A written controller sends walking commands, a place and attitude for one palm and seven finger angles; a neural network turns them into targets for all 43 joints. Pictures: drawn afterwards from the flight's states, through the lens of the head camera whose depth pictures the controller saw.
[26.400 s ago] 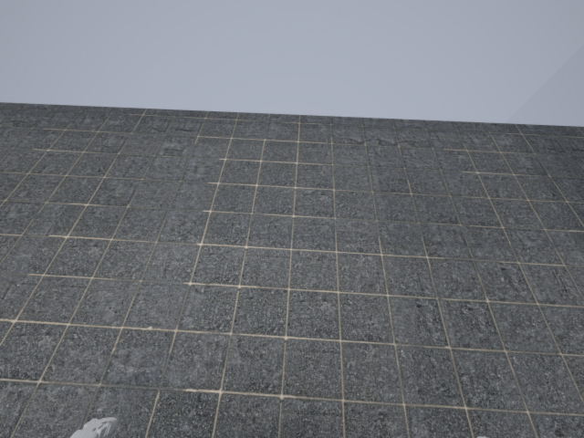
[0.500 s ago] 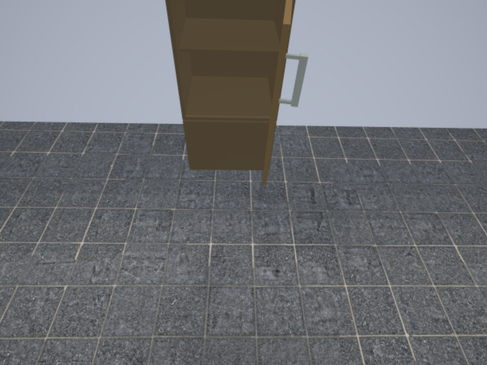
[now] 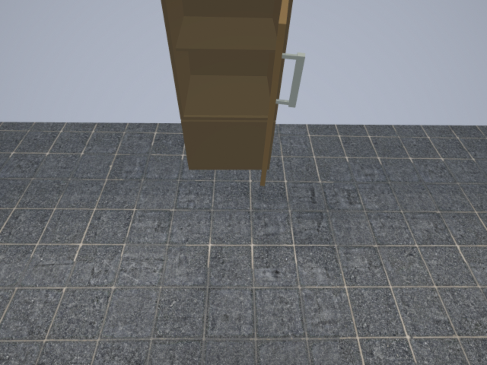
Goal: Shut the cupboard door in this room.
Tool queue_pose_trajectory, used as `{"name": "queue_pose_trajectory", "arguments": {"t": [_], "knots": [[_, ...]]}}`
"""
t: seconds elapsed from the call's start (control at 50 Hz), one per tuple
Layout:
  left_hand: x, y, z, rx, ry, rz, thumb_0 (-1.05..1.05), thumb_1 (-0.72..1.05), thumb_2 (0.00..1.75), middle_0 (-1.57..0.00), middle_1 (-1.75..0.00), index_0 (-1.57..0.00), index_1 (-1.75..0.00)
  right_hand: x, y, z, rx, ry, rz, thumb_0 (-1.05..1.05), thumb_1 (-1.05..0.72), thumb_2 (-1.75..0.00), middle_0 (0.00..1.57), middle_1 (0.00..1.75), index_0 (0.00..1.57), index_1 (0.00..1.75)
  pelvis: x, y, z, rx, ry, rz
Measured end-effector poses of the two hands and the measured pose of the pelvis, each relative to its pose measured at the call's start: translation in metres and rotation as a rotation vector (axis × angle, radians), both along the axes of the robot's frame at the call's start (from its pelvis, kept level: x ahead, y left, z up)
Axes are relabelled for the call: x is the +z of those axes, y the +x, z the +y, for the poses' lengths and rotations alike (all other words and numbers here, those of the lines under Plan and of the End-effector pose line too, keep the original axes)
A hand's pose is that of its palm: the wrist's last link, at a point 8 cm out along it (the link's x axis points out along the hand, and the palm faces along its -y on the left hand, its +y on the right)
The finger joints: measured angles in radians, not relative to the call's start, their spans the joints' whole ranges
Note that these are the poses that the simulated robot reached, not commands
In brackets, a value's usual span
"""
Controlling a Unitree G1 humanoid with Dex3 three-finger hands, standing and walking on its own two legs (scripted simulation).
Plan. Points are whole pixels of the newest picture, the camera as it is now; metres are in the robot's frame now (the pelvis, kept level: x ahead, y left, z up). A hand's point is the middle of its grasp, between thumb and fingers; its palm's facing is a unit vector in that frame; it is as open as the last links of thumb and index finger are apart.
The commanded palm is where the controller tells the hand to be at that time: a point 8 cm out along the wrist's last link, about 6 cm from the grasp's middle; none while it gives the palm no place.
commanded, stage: look at it before walking up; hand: left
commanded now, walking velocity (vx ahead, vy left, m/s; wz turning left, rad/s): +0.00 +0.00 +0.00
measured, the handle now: (289, 81) +0.83 -0.08 +0.03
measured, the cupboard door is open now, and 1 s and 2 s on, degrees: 80 80 80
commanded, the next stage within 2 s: walk around to get in front in 0.06 s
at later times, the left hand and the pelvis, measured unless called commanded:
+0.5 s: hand out of the picture +0.05 +0.18 -0.18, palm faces -0.14 -0.95 -0.27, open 7.4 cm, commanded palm none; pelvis -0.01 -0.02 -0.02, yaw -8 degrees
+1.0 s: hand out of the picture +0.06 +0.14 -0.17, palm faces -0.29 -0.92 -0.27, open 7.4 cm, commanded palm none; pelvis -0.01 -0.05 +0.00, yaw -23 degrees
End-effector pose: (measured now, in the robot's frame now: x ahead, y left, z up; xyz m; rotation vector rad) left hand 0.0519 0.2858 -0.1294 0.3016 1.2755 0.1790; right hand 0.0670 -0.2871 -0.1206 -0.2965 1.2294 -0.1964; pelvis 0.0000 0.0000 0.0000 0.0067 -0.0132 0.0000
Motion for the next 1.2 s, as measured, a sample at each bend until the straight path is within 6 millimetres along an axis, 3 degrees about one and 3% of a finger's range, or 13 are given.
{"name": "queue_pose_trajectory", "arguments": {"t": [0.32, 0.5, 0.64, 0.7, 0.82, 0.92, 1.0, 1.1, 1.2], "knots": [[-0.002, 0.012, -0.019, -0.012, 0.004, 0.019, 0.01, 0.91, 0.90, -0.20, -0.30, -0.20, -0.30, -0.005, 0.008, -0.009, -0.028, 0.006, -0.012, 0.00, -0.91, -0.90, 0.20, 0.30, 0.21, 0.30, -0.002, 0.007, -0.013, -0.040, 0.002, 0.007], [-0.020, 0.004, -0.056, -0.078, -0.048, 0.088, 0.01, 0.91, 0.90, -0.20, -0.30, -0.20, -0.30, -0.032, -0.037, 0.002, -0.144, 0.082, 0.021, 0.00, -0.91, -0.90, 0.20, 0.30, 0.21, 0.30, -0.016, -0.007, -0.025, -0.138, 0.021, 0.005], [-0.021, 0.004, -0.092, -0.127, -0.030, 0.068, 0.01, 0.91, 0.90, -0.20, -0.30, -0.20, -0.30, -0.064, -0.085, -0.014, -0.239, 0.151, 0.080, 0.00, -0.90, -0.90, 0.21, 0.30, 0.21, 0.30, -0.030, -0.021, -0.050, -0.196, 0.025, -0.003], [-0.014, -0.001, -0.103, -0.125, -0.024, 0.066, 0.01, 0.91, 0.90, -0.20, -0.30, -0.21, -0.30, -0.058, -0.091, -0.022, -0.264, 0.160, 0.105, 0.00, -0.91, -0.90, 0.20, 0.30, 0.21, 0.30, -0.023, -0.023, -0.059, -0.220, 0.034, 0.007], [-0.002, -0.006, -0.117, -0.168, -0.032, 0.123, 0.01, 0.90, 0.90, -0.20, -0.30, -0.21, -0.30, -0.034, -0.084, -0.043, -0.322, 0.124, 0.031, 0.00, -0.91, -0.90, 0.20, 0.30, 0.21, 0.30, -0.006, -0.023, -0.066, -0.305, 0.045, 0.033], [-0.001, 0.003, -0.114, -0.201, -0.035, 0.117, 0.01, 0.90, 0.90, -0.20, -0.30, -0.21, -0.30, -0.023, -0.077, -0.055, -0.360, 0.070, -0.025, 0.00, -0.91, -0.90, 0.20, 0.30, 0.20, 0.30, -0.004, -0.018, -0.061, -0.358, 0.030, 0.034], [-0.003, 0.016, -0.105, -0.238, -0.040, 0.104, 0.01, 0.90, 0.90, -0.20, -0.30, -0.21, -0.30, -0.015, -0.070, -0.054, -0.380, 0.038, -0.071, 0.00, -0.91, -0.90, 0.20, 0.30, 0.20, 0.30, -0.005, -0.014, -0.051, -0.399, 0.014, 0.032], [-0.010, 0.040, -0.086, -0.301, -0.052, 0.095, 0.01, 0.90, 0.90, -0.20, -0.30, -0.21, -0.30, -0.004, -0.059, -0.035, -0.400, 0.018, -0.128, 0.00, -0.91, -0.90, 0.20, 0.30, 0.20, 0.30, -0.006, -0.008, -0.030, -0.451, 0.003, 0.032], [-0.023, 0.076, -0.059, -0.370, -0.065, 0.084, 0.01, 0.90, 0.90, -0.20, -0.30, -0.21, -0.30, 0.003, -0.052, -0.001, -0.434, -0.002, -0.178, 0.00, -0.91, -0.90, 0.20, 0.30, 0.20, 0.30, -0.011, 0.001, 0.001, -0.508, -0.011, 0.039]]}}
